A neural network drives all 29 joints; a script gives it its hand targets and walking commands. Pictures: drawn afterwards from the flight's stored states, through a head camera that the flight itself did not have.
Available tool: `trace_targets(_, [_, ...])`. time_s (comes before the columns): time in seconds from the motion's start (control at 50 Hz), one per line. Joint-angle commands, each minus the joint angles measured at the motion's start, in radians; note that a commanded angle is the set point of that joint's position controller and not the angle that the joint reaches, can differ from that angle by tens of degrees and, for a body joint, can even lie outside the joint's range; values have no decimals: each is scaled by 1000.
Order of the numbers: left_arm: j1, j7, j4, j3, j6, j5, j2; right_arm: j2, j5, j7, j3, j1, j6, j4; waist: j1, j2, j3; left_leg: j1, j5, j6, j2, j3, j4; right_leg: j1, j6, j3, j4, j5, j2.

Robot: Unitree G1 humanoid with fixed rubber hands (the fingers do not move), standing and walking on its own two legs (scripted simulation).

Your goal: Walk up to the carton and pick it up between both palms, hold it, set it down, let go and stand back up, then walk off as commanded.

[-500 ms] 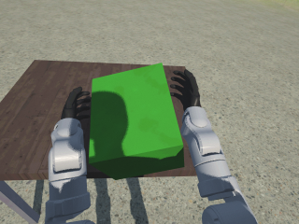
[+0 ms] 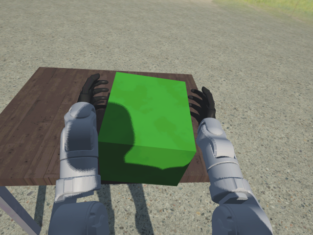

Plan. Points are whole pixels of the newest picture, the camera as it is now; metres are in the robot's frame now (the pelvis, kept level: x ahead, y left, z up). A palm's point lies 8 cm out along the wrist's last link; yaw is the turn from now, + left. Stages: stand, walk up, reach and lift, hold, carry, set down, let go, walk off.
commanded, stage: hold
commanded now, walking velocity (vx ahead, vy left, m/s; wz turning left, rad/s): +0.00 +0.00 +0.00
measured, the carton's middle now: (145, 127) +0.40 +0.02 +0.10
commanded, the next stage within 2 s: none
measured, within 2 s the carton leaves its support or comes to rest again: neither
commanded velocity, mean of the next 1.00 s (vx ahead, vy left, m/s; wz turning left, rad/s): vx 0.00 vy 0.00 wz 0.00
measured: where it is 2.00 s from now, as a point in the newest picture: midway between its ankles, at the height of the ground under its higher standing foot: outside the picture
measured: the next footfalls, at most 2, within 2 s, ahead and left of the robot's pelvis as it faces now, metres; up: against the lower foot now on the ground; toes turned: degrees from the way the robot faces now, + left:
none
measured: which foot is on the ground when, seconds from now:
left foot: down 0.00-1.00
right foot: down 0.00-1.00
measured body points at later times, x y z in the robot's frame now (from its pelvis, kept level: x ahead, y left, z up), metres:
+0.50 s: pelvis +0.03 -0.01 +0.00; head +0.01 +0.02 +0.45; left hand +0.37 +0.18 +0.15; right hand +0.39 -0.11 +0.18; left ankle +0.07 +0.12 -0.75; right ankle +0.02 -0.11 -0.75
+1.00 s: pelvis +0.01 +0.00 +0.00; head -0.01 +0.03 +0.45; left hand +0.39 +0.17 +0.17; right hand +0.41 -0.13 +0.18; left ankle +0.07 +0.12 -0.75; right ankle +0.02 -0.11 -0.75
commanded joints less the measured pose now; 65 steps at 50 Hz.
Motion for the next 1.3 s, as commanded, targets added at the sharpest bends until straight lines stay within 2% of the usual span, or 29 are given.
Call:
trace_targets(0.0, [-514,-88,-22,-357,-84,-121,-401,331,5,142,377,-725,-76,-221,-21,85,-359,157,-123,26,-23,120,-66,-30,25,-100,-61,-97,19])
trace_targets(0.04, [-488,-76,-83,-382,-90,-138,-409,343,34,136,419,-726,-82,-286,-21,55,-417,193,-33,22,-20,117,-44,4,28,-98,-55,-12,31])
trace_targets(0.06, [-468,-78,-69,-369,-88,-134,-408,328,31,130,411,-651,-67,-213,-40,63,-371,213,8,12,-20,113,-34,1,31,-99,-53,19,28])
trace_targets(0.1, [-432,-89,-91,-348,-83,-127,-384,346,49,114,440,-609,-50,-219,-46,31,-389,201,73,18,-44,130,-17,63,44,-78,-51,131,16])
trace_targets(0.18, [-358,-96,-424,-485,-89,-181,-419,351,155,60,606,-431,-27,-340,-102,95,-548,375,539,-49,-43,100,95,184,73,-74,20,572,34])
trace_targets(0.24, [-369,-95,-561,-556,-86,-200,-432,369,173,46,660,-347,-6,-395,-121,143,-552,398,611,-72,-33,85,117,149,64,-70,32,582,42])
trace_targets(0.28, [-356,-105,-665,-576,-74,-203,-419,344,174,39,640,-251,1,-425,-145,170,-538,415,603,-91,-34,93,102,162,67,-80,26,558,45])
trace_targets(0.32, [-280,-110,-648,-617,-64,-231,-428,335,157,27,627,-244,-8,-515,-152,172,-544,394,578,-101,-37,92,104,154,57,-77,10,550,54])
trace_targets(0.34, [-296,-120,-620,-614,-55,-230,-418,305,158,19,625,-251,-2,-513,-155,137,-503,369,501,-91,-35,103,90,160,61,-82,2,512,46])
trace_targets(0.4, [-276,-123,-639,-625,-60,-221,-429,313,151,20,608,-247,-10,-536,-150,145,-473,347,436,-82,-34,101,65,154,49,-81,0,466,44])
trace_targets(0.42, [-312,-128,-529,-576,-53,-199,-398,281,116,30,569,-273,10,-462,-145,126,-381,290,292,-70,-34,100,33,113,50,-87,-22,329,33])
trace_targets(0.44, [-310,-130,-559,-590,-44,-207,-422,298,135,38,584,-306,-1,-527,-147,121,-406,281,311,-64,-34,101,32,134,42,-77,-18,375,33])
trace_targets(0.5, [-401,-138,-504,-555,-47,-192,-422,281,118,59,542,-357,3,-453,-142,123,-369,238,137,-44,-32,97,-4,85,27,-83,-39,182,26])
trace_targets(0.54, [-371,-144,-392,-489,-25,-137,-398,278,85,70,502,-408,0,-423,-114,75,-270,189,8,-22,-30,116,-57,67,27,-93,-55,70,28])
trace_targets(0.58, [-438,-146,-326,-490,-32,-152,-397,277,55,90,469,-471,-11,-427,-121,80,-286,148,-127,-1,-21,120,-85,15,12,-96,-60,-60,23])
trace_targets(0.62, [-451,-145,-207,-440,-29,-122,-398,269,35,124,400,-512,-11,-308,-103,97,-218,85,-279,15,-15,118,-133,-18,5,-97,-70,-214,11])
trace_targets(0.68, [-433,-149,-131,-405,-23,-84,-410,262,11,142,368,-567,-26,-273,-87,97,-215,93,-297,26,1,109,-139,-44,1,-98,-68,-224,17])
trace_targets(0.72, [-423,-146,-39,-335,-16,-69,-363,248,0,154,356,-621,-29,-266,-45,66,-232,75,-324,52,-11,126,-146,-40,12,-91,-76,-256,4])
trace_targets(0.76, [-445,-147,-10,-317,-17,-70,-363,246,-6,156,346,-629,-28,-253,-44,34,-230,81,-289,54,-9,124,-125,-65,9,-85,-81,-247,7])
trace_targets(0.78, [-469,-143,48,-287,-18,-74,-359,251,-7,157,337,-686,-32,-229,-32,45,-227,45,-355,64,-16,128,-132,-49,15,-85,-81,-286,5])
trace_targets(0.84, [-499,-129,11,-296,-37,-65,-359,270,-16,163,318,-664,-33,-156,-28,78,-224,61,-277,45,-8,124,-128,-45,10,-93,-61,-214,10])
trace_targets(0.9, [-491,-107,-111,-333,-77,-113,-374,334,28,148,403,-658,-55,-249,-23,40,-388,145,-86,42,-29,131,-62,12,34,-86,-50,-42,11])
trace_targets(0.94, [-534,-97,-108,-355,-96,-140,-380,360,26,139,413,-679,-56,-240,-17,54,-403,141,-75,35,-35,127,-55,1,39,-94,-47,-47,13])
trace_targets(1.02, [-435,-86,-211,-427,-93,-162,-410,372,70,105,484,-555,-56,-295,-68,66,-474,241,155,7,-44,124,1,94,49,-86,-25,231,22])
trace_targets(1.04, [-406,-89,-262,-437,-90,-162,-413,345,98,92,531,-541,-53,-324,-52,81,-492,285,279,-17,-37,111,29,111,55,-88,-9,318,31])
trace_targets(1.1, [-366,-89,-445,-537,-85,-201,-432,336,158,58,626,-418,-29,-357,-105,105,-553,400,538,-55,-31,95,100,152,64,-91,19,520,45])
trace_targets(1.12, [-280,-98,-437,-501,-66,-159,-414,330,160,52,629,-369,-12,-359,-90,111,-512,388,553,-56,-37,91,95,161,69,-81,19,553,40])
trace_targets(1.2, [-248,-118,-582,-547,-46,-172,-387,311,184,23,660,-292,-7,-483,-106,131,-507,377,588,-75,-41,100,108,204,68,-66,27,615,37])
trace_targets(1.28, [-233,-141,-561,-537,-35,-166,-388,288,162,15,612,-243,10,-488,-135,131,-423,324,416,-69,-43,109,69,171,61,-71,-5,473,30])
